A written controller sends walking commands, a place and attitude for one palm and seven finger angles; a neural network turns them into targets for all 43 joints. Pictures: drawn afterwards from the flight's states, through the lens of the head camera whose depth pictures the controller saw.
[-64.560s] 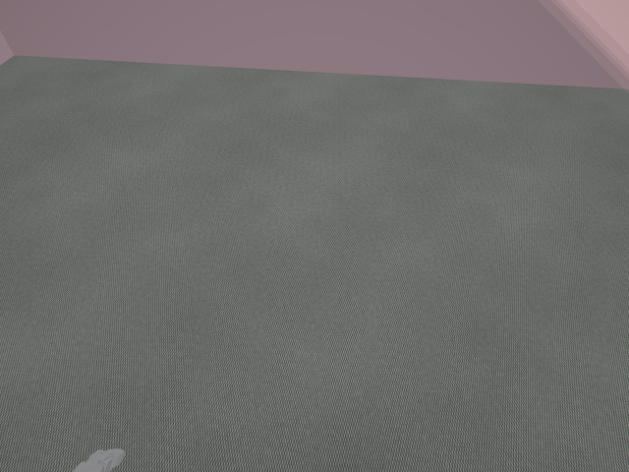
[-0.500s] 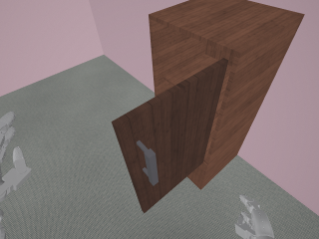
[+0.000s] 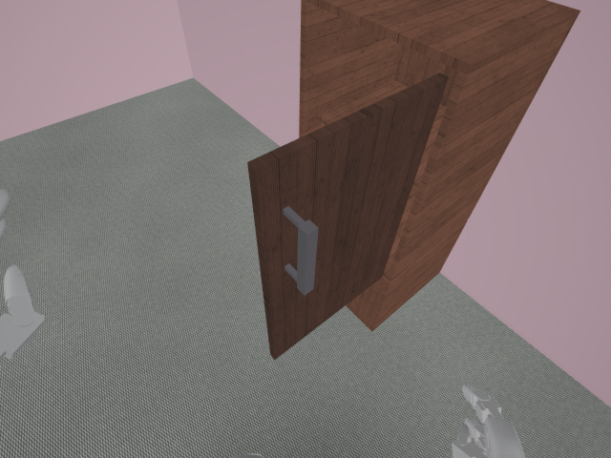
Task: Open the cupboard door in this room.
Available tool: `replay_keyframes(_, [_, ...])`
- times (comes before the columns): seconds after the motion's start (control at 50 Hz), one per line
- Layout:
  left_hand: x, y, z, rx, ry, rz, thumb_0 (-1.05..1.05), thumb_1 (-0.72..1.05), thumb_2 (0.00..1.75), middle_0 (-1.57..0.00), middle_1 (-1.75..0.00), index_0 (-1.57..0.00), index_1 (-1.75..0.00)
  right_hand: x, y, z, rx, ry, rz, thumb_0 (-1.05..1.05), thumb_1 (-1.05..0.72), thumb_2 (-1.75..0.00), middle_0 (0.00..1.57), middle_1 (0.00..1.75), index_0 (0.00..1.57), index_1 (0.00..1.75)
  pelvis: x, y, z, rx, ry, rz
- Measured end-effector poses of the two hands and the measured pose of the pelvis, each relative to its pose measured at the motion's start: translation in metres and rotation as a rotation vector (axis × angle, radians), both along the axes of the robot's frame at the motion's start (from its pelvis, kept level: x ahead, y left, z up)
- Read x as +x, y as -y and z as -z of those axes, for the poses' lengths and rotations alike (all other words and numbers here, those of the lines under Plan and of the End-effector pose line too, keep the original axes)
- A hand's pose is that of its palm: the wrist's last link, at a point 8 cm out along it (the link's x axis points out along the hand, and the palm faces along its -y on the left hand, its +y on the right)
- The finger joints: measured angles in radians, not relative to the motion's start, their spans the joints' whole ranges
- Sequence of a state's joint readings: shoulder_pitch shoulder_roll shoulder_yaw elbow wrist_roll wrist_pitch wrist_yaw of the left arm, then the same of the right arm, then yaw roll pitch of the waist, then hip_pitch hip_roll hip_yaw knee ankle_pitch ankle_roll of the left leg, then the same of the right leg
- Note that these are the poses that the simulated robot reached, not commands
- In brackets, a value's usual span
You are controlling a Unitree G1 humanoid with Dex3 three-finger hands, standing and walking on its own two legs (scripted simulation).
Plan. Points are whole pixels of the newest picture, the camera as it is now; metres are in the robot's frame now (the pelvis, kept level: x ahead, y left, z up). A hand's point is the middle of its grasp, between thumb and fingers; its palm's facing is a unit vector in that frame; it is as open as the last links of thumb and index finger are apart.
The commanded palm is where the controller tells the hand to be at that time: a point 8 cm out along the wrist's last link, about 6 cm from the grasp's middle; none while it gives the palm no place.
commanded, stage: step back with the hand held close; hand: left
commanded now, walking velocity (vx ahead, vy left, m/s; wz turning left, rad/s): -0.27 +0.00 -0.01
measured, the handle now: (298, 252) +0.40 +0.04 +0.02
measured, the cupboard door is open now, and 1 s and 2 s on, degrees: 89 89 89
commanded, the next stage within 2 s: stop stepping back and stand still in 0.42 s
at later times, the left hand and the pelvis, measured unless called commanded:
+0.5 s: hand out of the picture +0.08 +0.27 +0.18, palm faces +0.51 -0.72 -0.47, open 7.4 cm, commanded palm +0.02 +0.30 +0.19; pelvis -0.10 -0.01 -0.01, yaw +4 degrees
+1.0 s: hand out of the picture +0.01 +0.23 +0.18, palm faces +0.35 -0.77 -0.53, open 7.4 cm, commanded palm -0.05 +0.28 +0.19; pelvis -0.20 -0.02 +0.01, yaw -2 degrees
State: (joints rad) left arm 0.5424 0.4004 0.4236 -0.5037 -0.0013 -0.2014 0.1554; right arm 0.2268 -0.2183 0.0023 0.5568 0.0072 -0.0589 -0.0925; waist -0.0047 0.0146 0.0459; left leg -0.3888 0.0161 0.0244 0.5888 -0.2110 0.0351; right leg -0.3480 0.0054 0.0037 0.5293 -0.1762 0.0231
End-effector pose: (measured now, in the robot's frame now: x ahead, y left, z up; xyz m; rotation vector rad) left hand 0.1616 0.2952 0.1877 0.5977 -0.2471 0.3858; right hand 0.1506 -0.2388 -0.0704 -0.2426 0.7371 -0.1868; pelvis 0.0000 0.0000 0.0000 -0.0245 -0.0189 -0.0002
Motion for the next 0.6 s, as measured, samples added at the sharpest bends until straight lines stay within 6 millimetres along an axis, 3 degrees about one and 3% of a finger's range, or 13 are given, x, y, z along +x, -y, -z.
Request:
replay_keyframes(0.16, [-0.039, -0.002, -0.006, 0.020, 0.070, -0.035, 0.02, 0.88, 0.90, -0.21, -0.30, -0.22, -0.30, -0.025, -0.005, 0.011, 0.005, -0.017, -0.052, 0.01, -0.90, -0.89, 0.20, 0.30, 0.21, 0.30, -0.027, 0.003, 0.006, 0.007, 0.006, -0.031])
replay_keyframes(0.34, [-0.064, -0.009, -0.005, 0.023, 0.087, 0.008, 0.02, 0.88, 0.90, -0.22, -0.30, -0.22, -0.30, -0.056, -0.007, 0.010, -0.026, -0.013, -0.031, 0.01, -0.90, -0.89, 0.20, 0.30, 0.21, 0.30, -0.065, -0.005, 0.009, -0.032, 0.006, -0.053])
replay_keyframes(0.46, [-0.107, -0.011, -0.015, 0.049, 0.124, -0.029, 0.02, 0.88, 0.90, -0.22, -0.30, -0.22, -0.30, -0.073, -0.015, 0.011, 0.025, 0.010, -0.068, 0.01, -0.90, -0.89, 0.20, 0.30, 0.21, 0.30, -0.088, 0.006, 0.011, -0.046, -0.011, -0.076])
replay_keyframes(0.54, [-0.135, -0.002, -0.003, 0.023, 0.094, -0.064, 0.01, 0.89, 0.90, -0.21, -0.30, -0.22, -0.30, -0.079, -0.017, 0.018, 0.061, 0.032, -0.123, 0.01, -0.90, -0.89, 0.20, 0.30, 0.21, 0.30, -0.113, 0.017, 0.017, 0.005, -0.053, -0.027])
replay_keyframes(0.6, [-0.143, 0.008, 0.000, -0.042, 0.074, -0.058, 0.02, 0.88, 0.90, -0.21, -0.30, -0.22, -0.30, -0.095, -0.017, 0.015, 0.055, -0.019, -0.142, 0.01, -0.90, -0.89, 0.20, 0.30, 0.21, 0.30, -0.125, 0.015, 0.005, 0.016, -0.040, -0.012])
